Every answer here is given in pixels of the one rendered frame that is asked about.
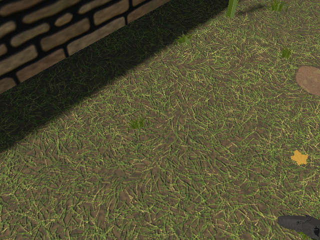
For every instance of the right robot hand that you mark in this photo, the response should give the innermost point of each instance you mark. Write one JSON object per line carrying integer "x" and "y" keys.
{"x": 307, "y": 224}

